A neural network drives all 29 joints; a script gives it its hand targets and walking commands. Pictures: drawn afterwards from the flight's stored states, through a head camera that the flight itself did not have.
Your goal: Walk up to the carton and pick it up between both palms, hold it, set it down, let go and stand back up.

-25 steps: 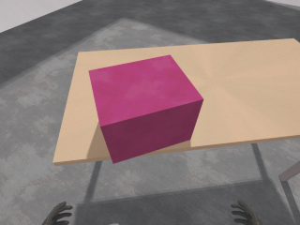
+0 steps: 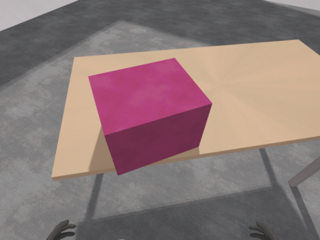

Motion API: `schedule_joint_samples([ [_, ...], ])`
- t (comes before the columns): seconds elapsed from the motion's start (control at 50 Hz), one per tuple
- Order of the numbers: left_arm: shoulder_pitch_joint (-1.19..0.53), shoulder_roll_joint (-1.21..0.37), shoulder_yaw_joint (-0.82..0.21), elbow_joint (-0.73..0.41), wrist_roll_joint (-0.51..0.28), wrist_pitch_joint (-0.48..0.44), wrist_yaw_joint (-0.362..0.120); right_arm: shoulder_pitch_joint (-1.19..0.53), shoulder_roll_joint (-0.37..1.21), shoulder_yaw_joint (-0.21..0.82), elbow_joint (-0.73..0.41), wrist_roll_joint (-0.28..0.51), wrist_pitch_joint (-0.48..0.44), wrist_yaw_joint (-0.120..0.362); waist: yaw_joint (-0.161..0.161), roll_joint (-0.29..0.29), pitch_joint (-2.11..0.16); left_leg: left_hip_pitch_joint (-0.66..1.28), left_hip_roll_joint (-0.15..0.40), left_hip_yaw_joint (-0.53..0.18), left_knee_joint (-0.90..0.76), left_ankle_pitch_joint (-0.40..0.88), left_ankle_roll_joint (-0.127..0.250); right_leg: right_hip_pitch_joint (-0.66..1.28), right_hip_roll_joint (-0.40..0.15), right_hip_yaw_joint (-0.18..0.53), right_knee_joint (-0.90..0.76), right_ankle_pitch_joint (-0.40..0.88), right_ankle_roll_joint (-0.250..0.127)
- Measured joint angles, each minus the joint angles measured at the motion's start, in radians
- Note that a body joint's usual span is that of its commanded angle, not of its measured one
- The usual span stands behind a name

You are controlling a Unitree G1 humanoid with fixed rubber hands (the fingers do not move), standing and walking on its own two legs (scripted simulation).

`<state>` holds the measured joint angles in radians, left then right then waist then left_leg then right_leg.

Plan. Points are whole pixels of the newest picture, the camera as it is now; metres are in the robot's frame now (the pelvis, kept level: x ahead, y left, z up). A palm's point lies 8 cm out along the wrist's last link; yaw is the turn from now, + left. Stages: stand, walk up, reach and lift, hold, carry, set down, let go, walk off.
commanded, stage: walk up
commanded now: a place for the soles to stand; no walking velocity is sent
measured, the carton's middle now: (147, 114) +0.46 +0.05 +0.03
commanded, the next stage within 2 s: reach and lift in 0.32 s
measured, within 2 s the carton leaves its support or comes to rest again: neither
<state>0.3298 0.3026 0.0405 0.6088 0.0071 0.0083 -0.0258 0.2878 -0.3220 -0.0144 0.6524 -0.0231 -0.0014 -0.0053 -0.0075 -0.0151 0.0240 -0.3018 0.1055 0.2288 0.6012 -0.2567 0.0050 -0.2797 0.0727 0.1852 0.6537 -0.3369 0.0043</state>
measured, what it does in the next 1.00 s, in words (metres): stands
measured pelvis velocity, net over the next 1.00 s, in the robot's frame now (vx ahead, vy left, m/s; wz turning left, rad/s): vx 0.03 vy -0.02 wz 0.05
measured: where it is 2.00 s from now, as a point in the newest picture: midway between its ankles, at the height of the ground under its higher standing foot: outside the picture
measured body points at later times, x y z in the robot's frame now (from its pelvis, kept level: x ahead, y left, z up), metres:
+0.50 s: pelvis -0.01 +0.00 -0.01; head +0.02 +0.00 +0.44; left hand +0.19 +0.25 -0.09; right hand +0.15 -0.28 -0.10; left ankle +0.04 +0.12 -0.73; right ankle +0.01 -0.12 -0.73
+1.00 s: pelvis +0.03 -0.02 +0.02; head +0.03 -0.02 +0.47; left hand +0.21 +0.23 -0.04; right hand +0.21 -0.29 -0.04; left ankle +0.04 +0.12 -0.73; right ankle +0.01 -0.12 -0.73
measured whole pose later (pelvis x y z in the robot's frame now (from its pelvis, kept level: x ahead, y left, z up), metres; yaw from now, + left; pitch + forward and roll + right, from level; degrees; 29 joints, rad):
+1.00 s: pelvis +0.03 -0.02 +0.02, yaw +3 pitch -3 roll +1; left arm 0.20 0.21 0.08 0.41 0.01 0.13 0.06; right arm 0.23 -0.33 -0.05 0.61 0.08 -0.16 0.13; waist -0.03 -0.02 0.04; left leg -0.11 0.05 0.09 0.35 -0.17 -0.03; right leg -0.08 0.01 0.01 0.41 -0.27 -0.03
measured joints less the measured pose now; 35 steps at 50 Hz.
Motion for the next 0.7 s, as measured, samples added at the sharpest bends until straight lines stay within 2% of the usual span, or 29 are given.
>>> schedule_joint_samples([
  [0.32, -0.020, -0.001, -0.004, -0.001, -0.001, 0.003, 0.004, -0.001, -0.008, -0.003, -0.013, 0.003, 0.007, 0.002, -0.002, 0.009, 0.008, 0.002, 0.003, 0.009, 0.012, -0.014, 0.000, -0.004, 0.003, 0.014, 0.009, -0.006, 0.003],
  [0.34, -0.027, 0.000, -0.007, 0.000, -0.001, 0.016, 0.008, -0.004, -0.005, -0.014, -0.001, -0.002, -0.009, 0.007, -0.003, 0.009, 0.007, -0.003, 0.000, 0.005, 0.017, -0.018, 0.000, -0.008, -0.002, 0.003, 0.014, -0.014, -0.004],
  [0.38, -0.104, 0.006, -0.030, 0.017, 0.001, 0.114, 0.037, -0.049, 0.009, -0.083, 0.090, -0.027, -0.098, 0.037, -0.013, 0.011, 0.024, -0.034, -0.020, -0.032, 0.053, -0.026, 0.000, -0.034, -0.045, -0.072, 0.055, -0.035, -0.020],
  [0.42, -0.189, 0.002, -0.040, -0.002, 0.010, 0.200, 0.049, -0.097, 0.015, -0.118, 0.133, -0.031, -0.159, 0.052, -0.015, 0.006, 0.065, -0.051, -0.041, -0.059, 0.090, -0.033, 0.006, -0.046, -0.081, -0.116, 0.100, -0.049, -0.005],
  [0.48, -0.262, -0.027, -0.050, -0.090, 0.019, 0.282, 0.048, -0.155, 0.025, -0.145, 0.155, -0.021, -0.198, 0.057, -0.017, 0.002, 0.115, -0.037, -0.048, -0.077, 0.104, -0.043, 0.006, -0.026, -0.093, -0.139, 0.104, -0.038, 0.012],
  [0.6, -0.259, -0.099, -0.062, -0.185, 0.026, 0.317, 0.072, -0.170, 0.027, -0.139, 0.123, -0.004, -0.172, 0.095, -0.049, -0.003, 0.093, 0.053, -0.045, -0.092, -0.002, -0.006, -0.003, 0.074, -0.083, -0.158, -0.019, -0.009, 0.007],
  [0.7, -0.228, -0.104, -0.021, -0.177, 0.042, 0.292, 0.092, -0.128, -0.006, -0.107, 0.083, 0.019, -0.145, 0.126, -0.047, -0.022, 0.045, 0.125, -0.047, -0.100, -0.106, 0.030, -0.019, 0.141, -0.077, -0.165, -0.112, 0.020, -0.009],
])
